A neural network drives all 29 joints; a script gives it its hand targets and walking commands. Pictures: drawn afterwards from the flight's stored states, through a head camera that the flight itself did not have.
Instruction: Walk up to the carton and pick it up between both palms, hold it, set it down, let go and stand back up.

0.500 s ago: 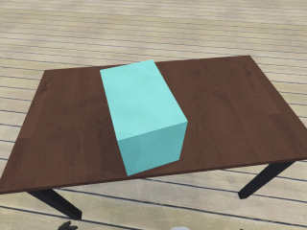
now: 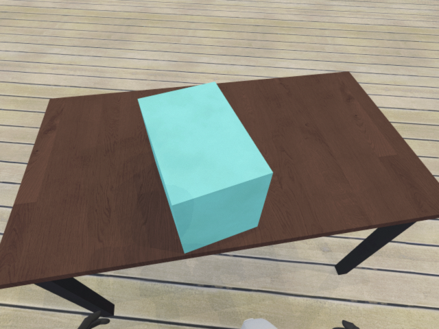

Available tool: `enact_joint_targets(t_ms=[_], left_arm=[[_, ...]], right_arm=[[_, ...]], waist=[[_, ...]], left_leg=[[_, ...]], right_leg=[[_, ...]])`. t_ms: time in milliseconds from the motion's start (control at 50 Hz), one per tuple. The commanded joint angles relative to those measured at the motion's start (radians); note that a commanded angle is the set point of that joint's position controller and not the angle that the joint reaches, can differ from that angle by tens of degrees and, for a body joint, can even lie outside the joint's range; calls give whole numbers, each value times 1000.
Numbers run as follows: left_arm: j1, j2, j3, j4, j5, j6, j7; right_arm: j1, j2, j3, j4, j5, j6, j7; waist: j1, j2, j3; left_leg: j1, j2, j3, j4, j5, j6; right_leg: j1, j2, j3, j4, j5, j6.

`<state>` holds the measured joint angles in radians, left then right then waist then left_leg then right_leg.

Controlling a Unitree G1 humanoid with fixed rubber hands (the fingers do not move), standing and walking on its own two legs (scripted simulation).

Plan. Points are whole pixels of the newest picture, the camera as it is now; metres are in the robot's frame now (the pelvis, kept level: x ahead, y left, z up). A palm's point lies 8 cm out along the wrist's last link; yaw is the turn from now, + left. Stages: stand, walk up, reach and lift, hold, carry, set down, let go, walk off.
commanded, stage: walk up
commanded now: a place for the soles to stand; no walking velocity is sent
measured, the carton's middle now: (200, 165) +0.45 +0.04 -0.01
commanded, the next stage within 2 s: reach and lift in 1.42 s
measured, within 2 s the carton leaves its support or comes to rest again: neither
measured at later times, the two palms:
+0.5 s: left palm out of the picture +0.12 +0.24 -0.10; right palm out of the picture +0.02 -0.27 -0.11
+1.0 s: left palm out of the picture +0.07 +0.22 -0.11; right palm out of the picture -0.02 -0.29 -0.11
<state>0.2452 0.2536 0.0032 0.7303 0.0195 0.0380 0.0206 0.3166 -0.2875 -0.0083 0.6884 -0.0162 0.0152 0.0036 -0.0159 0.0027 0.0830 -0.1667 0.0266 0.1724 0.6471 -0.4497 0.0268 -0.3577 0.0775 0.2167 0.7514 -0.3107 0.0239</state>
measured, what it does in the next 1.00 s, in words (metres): stands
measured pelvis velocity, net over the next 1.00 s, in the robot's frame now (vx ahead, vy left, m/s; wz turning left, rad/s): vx -0.01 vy -0.03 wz -0.07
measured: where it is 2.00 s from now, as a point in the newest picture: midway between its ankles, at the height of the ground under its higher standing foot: outside the picture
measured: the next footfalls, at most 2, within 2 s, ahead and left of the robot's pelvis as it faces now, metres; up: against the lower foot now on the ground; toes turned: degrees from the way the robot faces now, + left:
none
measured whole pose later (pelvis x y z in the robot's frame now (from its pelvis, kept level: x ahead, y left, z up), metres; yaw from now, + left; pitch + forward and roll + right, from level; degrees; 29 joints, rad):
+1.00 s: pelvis -0.01 -0.03 +0.01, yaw -4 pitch -3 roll +1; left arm 0.24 0.23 0.01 0.88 0.00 0.03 0.00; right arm 0.41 -0.27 -0.01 0.78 -0.01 0.03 -0.01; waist -0.02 -0.01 0.07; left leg -0.09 0.08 0.23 0.55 -0.39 -0.01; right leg -0.29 0.10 0.17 0.61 -0.25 -0.02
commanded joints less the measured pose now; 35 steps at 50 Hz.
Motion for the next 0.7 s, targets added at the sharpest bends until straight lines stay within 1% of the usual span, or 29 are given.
enact_joint_targets(t_ms=[0, 20, 40, 60, 80, 100, 120, 140, 160, 200, 220, 240, 320, 380, 440, 460, 480, 500, 520, 540, 560, 580, 600, 620, 640, 660, 680], left_arm=[[-75, 94, 36, -120, 4, -29, -3], [-73, 89, 35, -121, 4, -36, -11], [-61, 99, 39, -118, 6, -41, -17], [-45, 125, 47, -112, 10, -45, -18], [-6, 162, 55, -94, 2, -45, -17], [16, 175, 60, -74, -12, -44, -15], [10, 174, 58, -65, -15, -43, -12], [-11, 164, 53, -65, -13, -41, -9], [-39, 153, 47, -69, -10, -38, -6], [-80, 132, 39, -77, -7, -33, -4], [-85, 128, 38, -76, -4, -32, -5], [-81, 129, 38, -72, -4, -33, -6], [-66, 143, 43, -52, -7, -40, -8], [-60, 147, 44, -42, -10, -41, -7], [-64, 146, 43, -39, -11, -40, -5], [-77, 147, 42, -23, -14, -33, -8], [-84, 140, 41, -26, -13, -32, -9], [-77, 133, 40, -22, -11, -33, -10], [-75, 137, 42, -19, -14, -32, -11], [-74, 134, 39, -16, -17, -31, -13], [-70, 128, 36, -5, -18, -32, -14], [-61, 137, 40, 0, -15, -34, -13], [-46, 148, 43, 6, -15, -38, -12], [-37, 154, 47, 15, -17, -39, -11], [-43, 158, 51, 14, -19, -38, -11], [-47, 162, 54, 16, -20, -36, -10], [-31, 161, 53, 26, -21, -36, -9]], right_arm=[[85, -192, -54, -77, 2, -17, -14], [65, -195, -49, -82, 6, -11, -13], [53, -195, -46, -89, 10, -8, -11], [65, -186, -42, -94, 17, -9, -8], [90, -173, -37, -96, 23, -6, -9], [98, -158, -33, -87, 24, -1, -10], [93, -158, -37, -86, 21, 2, -10], [92, -162, -42, -85, 18, 2, -9], [95, -165, -46, -82, 19, 1, -7], [102, -175, -54, -74, 16, -3, -7], [99, -181, -56, -71, 15, -5, -8], [95, -183, -56, -68, 13, -6, -9], [104, -171, -53, -58, 14, -3, -8], [106, -166, -54, -51, 11, 3, -7], [105, -166, -55, -41, 9, 5, -7], [120, -161, -56, -45, 6, -3, -7], [123, -176, -59, -43, 7, -6, -11], [122, -186, -60, -45, 6, -7, -12], [118, -175, -57, -37, 6, -8, -13], [114, -174, -55, -38, 4, -7, -15], [107, -183, -56, -36, 5, -5, -15], [102, -178, -54, -38, 5, -5, -13], [111, -175, -52, -38, 8, -5, -13], [116, -167, -53, -37, 7, -3, -10], [132, -151, -48, -34, 10, -2, -10], [130, -142, -48, -25, 6, 0, -11], [149, -142, -47, -15, 8, 2, -12]], waist=[[-23, 75, -47], [-10, 80, -40], [-2, 74, -47], [4, 60, -75], [11, 32, -127], [20, 22, -163], [22, 15, -152], [16, 16, -138], [5, 19, -116], [-8, 27, -49], [-6, 27, -29], [-1, 24, -24], [2, 0, -56], [1, -5, -60], [-1, -11, -41], [-11, -49, -39], [-13, -36, -16], [-13, -4, -25], [-9, -10, -29], [-8, -15, -6], [-6, 4, 6], [1, -21, -6], [2, -18, -25], [-1, -5, -52], [-4, -29, -53], [-3, -60, -21], [-8, -71, -43]], left_leg=[[88, 298, -209, -196, 702, 143], [29, 258, -160, -174, 665, 104], [-33, 202, -101, -135, 604, 61], [-75, 164, -70, -95, 555, 32], [-84, 134, -63, -72, 496, 9], [-51, 116, -85, -77, 420, 0], [-22, 116, -98, -92, 372, 5], [4, 122, -103, -116, 353, 16], [18, 134, -107, -153, 341, 31], [-3, 188, -128, -222, 320, 66], [-26, 206, -131, -234, 325, 77], [-38, 207, -122, -231, 331, 79], [-25, 161, -83, -188, 312, 53], [-3, 145, -82, -183, 257, 48], [-8, 150, -90, -202, 203, 53], [15, 180, -113, -243, 208, 61], [6, 197, -113, -250, 234, 61], [-2, 207, -112, -254, 236, 68], [-6, 205, -104, -262, 215, 70], [-1, 208, -104, -264, 228, 69], [-12, 209, -92, -264, 231, 65], [-4, 204, -86, -245, 254, 64], [26, 167, -59, -218, 278, 49], [39, 151, -56, -211, 222, 44], [39, 133, -54, -199, 191, 33], [41, 120, -60, -189, 184, 26], [62, 101, -59, -178, 135, 19]], right_leg=[[-44, -37, -107, -62, 29, -31], [31, -56, -96, -139, 164, -44], [120, -71, -58, -162, 359, -62], [189, -92, -6, -150, 492, -86], [235, -128, 47, -126, 560, -124], [217, -150, 89, -126, 524, -153], [176, -147, 87, -135, 477, -154], [138, -131, 60, -134, 448, -138], [100, -108, 18, -122, 425, -112], [56, -66, -61, -94, 357, -65], [65, -64, -73, -98, 340, -55], [78, -68, -71, -109, 343, -54], [113, -82, -26, -141, 397, -73], [88, -82, 0, -151, 367, -83], [64, -76, 3, -160, 322, -79], [45, -60, -10, -149, 337, -77], [41, -62, -17, -143, 337, -69], [64, -66, -15, -144, 334, -64], [65, -67, -18, -151, 315, -63], [47, -61, -19, -149, 315, -62], [48, -63, -19, -160, 314, -61], [74, -71, -11, -181, 335, -64], [79, -73, 14, -200, 378, -74], [76, -68, 38, -210, 340, -78], [80, -69, 49, -233, 308, -83], [45, -73, 73, -251, 303, -90], [39, -83, 113, -283, 241, -101]])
